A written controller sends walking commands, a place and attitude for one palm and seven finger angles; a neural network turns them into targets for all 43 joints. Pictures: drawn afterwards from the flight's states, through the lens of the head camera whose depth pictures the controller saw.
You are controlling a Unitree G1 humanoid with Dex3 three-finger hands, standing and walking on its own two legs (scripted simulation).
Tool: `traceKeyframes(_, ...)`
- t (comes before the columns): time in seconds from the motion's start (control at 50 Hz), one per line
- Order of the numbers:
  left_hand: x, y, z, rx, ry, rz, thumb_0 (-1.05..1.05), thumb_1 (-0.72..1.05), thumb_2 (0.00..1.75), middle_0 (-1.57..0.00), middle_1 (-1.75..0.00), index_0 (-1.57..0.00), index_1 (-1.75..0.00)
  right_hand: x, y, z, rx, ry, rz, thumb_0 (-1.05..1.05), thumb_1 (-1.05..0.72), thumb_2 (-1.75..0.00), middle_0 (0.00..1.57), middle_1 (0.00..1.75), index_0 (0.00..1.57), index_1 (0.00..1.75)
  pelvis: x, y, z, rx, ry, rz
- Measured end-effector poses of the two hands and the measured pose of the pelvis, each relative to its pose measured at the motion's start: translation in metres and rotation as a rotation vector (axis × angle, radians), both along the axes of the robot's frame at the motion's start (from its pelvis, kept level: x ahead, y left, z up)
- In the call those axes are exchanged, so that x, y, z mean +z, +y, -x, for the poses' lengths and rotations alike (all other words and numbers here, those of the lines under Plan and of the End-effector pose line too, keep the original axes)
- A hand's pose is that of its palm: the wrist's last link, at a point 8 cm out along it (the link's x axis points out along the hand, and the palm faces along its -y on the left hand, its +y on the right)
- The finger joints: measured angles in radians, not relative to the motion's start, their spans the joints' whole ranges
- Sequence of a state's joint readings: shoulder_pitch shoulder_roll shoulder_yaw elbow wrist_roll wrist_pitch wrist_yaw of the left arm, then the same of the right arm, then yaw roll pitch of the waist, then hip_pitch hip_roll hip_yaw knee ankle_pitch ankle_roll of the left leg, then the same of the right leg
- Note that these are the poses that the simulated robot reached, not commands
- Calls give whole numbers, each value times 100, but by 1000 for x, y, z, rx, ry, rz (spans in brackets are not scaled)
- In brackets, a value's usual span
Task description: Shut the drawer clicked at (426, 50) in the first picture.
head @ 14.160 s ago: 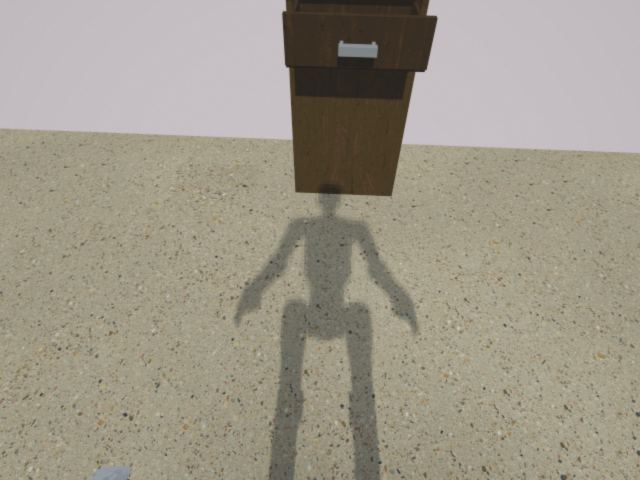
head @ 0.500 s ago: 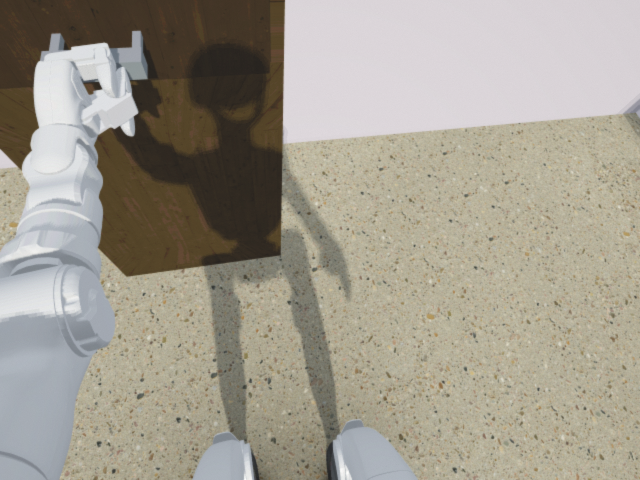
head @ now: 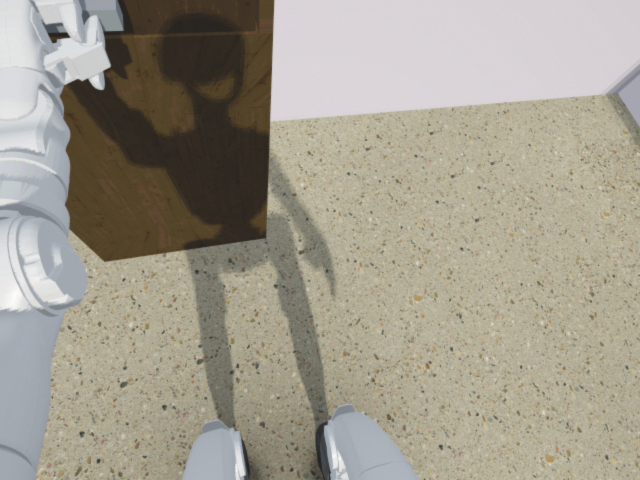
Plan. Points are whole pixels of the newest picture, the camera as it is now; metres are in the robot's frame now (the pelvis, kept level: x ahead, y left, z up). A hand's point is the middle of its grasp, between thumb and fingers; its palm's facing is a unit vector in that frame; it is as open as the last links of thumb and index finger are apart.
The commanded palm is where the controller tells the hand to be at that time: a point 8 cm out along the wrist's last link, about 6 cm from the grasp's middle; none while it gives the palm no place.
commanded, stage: push the drawer shut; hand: left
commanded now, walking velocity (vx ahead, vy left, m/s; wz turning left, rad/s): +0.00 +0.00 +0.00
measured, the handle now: out of the picture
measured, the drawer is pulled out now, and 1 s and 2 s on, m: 0.00 0.00 0.00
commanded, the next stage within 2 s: pull the fist back off the drawer in 0.06 s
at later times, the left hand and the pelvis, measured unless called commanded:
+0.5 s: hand (95, 45) +0.59 +0.15 +0.11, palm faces +0.05 -1.00 -0.02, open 3.3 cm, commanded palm +0.57 +0.18 +0.11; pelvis -0.02 +0.01 -0.01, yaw -1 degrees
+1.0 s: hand (99, 62) +0.56 +0.15 +0.11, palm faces +0.07 -1.00 -0.01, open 3.3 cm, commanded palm +0.52 +0.19 +0.12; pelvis +0.03 +0.00 +0.02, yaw -1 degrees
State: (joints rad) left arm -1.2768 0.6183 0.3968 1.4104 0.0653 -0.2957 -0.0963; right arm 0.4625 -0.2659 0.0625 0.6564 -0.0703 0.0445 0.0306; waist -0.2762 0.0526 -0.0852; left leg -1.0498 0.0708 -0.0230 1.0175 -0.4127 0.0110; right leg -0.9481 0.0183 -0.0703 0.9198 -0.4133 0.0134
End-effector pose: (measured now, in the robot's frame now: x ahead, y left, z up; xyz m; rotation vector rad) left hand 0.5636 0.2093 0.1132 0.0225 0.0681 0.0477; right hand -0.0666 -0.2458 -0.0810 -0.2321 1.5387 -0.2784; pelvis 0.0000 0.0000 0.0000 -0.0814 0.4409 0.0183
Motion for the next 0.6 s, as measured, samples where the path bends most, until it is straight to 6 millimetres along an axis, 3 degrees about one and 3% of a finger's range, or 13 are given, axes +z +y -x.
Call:
traceKeyframes(0.38, 2, 1, -1, -5, -6, -4, 4, 62, 91, -140, -160, -140, -160, 0, 7, 31, 7, 10, 24, 0, -90, -90, 21, 29, 21, 30, -10, 6, 21, 0, 24, 15)
traceKeyframes(0.6, 1, -7, 4, 1, -17, 7, 4, 73, 89, -140, -160, -140, -160, -1, 17, 26, -11, -5, -20, 0, -90, -90, 21, 29, 21, 30, -5, 9, 16, -15, 6, 5)
